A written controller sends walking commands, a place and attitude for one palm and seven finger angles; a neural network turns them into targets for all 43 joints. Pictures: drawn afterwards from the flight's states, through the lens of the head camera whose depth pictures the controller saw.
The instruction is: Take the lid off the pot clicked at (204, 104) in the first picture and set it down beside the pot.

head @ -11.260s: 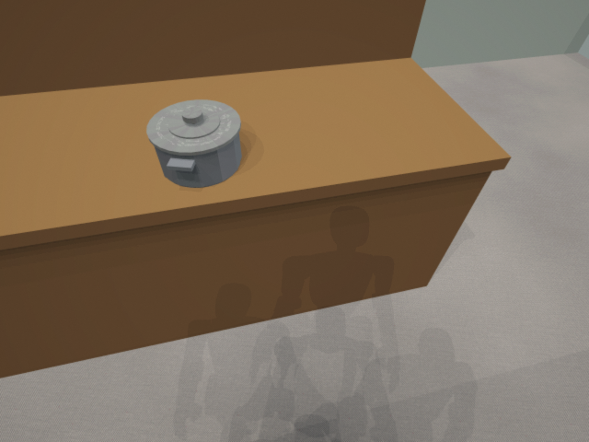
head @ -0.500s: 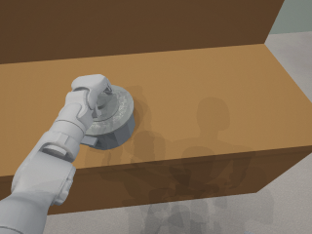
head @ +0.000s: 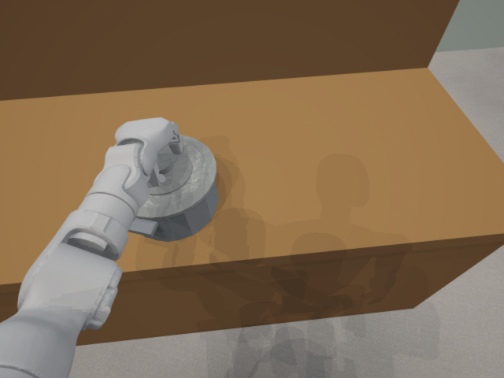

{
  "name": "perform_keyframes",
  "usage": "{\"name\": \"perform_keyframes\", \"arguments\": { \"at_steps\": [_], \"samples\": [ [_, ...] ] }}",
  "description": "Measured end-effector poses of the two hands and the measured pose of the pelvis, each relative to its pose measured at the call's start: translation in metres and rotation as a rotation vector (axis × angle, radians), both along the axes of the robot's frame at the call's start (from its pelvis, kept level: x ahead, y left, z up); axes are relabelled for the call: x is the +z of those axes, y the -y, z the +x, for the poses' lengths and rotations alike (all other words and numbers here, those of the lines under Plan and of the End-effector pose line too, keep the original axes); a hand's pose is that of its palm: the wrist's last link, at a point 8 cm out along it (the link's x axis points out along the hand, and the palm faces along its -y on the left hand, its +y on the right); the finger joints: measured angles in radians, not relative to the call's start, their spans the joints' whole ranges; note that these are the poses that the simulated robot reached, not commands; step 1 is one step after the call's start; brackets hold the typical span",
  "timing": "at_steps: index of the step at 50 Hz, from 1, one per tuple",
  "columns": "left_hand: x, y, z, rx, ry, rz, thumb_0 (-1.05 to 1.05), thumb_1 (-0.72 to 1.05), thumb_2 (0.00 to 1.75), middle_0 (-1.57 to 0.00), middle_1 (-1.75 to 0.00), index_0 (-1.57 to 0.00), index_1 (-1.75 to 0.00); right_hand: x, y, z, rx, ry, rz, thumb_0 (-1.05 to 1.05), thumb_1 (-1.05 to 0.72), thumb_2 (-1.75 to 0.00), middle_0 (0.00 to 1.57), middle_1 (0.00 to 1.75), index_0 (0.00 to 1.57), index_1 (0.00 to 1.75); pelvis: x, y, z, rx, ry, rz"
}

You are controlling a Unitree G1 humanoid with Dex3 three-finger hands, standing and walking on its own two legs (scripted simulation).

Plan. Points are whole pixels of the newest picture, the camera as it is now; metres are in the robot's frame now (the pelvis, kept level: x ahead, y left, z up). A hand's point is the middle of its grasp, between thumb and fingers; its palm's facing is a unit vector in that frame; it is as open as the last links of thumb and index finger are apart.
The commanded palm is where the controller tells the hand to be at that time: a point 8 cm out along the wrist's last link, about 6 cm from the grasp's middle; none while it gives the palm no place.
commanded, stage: close the fingers and squeeze the knob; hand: left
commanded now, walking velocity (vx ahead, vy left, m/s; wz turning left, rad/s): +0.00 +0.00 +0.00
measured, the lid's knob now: (159, 164) +0.48 +0.16 +0.05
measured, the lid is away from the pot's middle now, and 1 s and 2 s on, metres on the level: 0.00 0.01 0.01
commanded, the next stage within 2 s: lift the lid straight up in 1.30 s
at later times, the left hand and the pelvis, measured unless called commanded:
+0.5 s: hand (153, 169) +0.45 +0.16 +0.07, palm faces -0.33 -0.07 -0.94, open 7.4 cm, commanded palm +0.45 +0.16 +0.13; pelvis -0.01 +0.00 +0.00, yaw +0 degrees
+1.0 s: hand (154, 167) +0.45 +0.16 +0.08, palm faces -0.33 -0.05 -0.94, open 7.1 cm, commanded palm +0.45 +0.15 +0.13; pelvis +0.00 +0.00 +0.00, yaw +0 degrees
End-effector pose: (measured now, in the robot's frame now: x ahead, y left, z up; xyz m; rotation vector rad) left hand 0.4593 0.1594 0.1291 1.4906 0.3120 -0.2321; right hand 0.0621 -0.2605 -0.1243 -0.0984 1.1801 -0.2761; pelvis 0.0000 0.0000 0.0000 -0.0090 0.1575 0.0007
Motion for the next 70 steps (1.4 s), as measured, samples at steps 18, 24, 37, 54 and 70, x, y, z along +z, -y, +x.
{"name": "perform_keyframes", "arguments": {
  "at_steps": [18,24,37,54,70],
  "samples": [
    [0.003,0.000,-0.014,0.007,0.020,0.002,0.00,0.21,0.93,-0.67,-0.97,-0.66,-0.98,0.002,-0.002,0.014,0.018,0.050,0.016,0.00,-0.91,-0.90,0.20,0.30,0.20,0.30,0.001,0.002,-0.003,0.003,0.021,0.000],
    [0.003,0.000,-0.015,0.013,0.010,0.005,0.00,0.23,0.85,-0.66,-0.97,-0.66,-0.98,0.004,-0.001,0.018,0.025,0.065,0.008,0.00,-0.91,-0.90,0.20,0.30,0.20,0.30,0.000,0.003,-0.006,0.005,0.022,0.000],
    [0.004,0.000,-0.012,0.001,0.005,0.009,-0.01,0.31,0.60,-0.71,-0.95,-0.70,-0.96,0.003,0.003,0.004,0.009,0.030,-0.004,0.00,-0.91,-0.90,0.20,0.30,0.20,0.30,0.001,0.002,-0.005,0.003,0.019,-0.001],
    [0.004,0.003,-0.012,0.002,0.010,0.025,0.00,0.33,0.57,-0.71,-0.94,-0.70,-0.96,-0.001,-0.003,0.005,0.014,0.030,0.014,0.00,-0.91,-0.90,0.20,0.30,0.20,0.30,0.000,0.001,-0.004,0.006,0.019,0.000],
    [0.004,0.004,-0.013,0.003,0.012,0.026,0.00,0.34,0.57,-0.69,-0.94,-0.69,-0.96,0.001,-0.002,0.017,0.033,0.047,0.012,0.00,-0.91,-0.90,0.20,0.30,0.20,0.30,0.000,0.002,-0.002,0.011,0.021,0.001]
  ]
}}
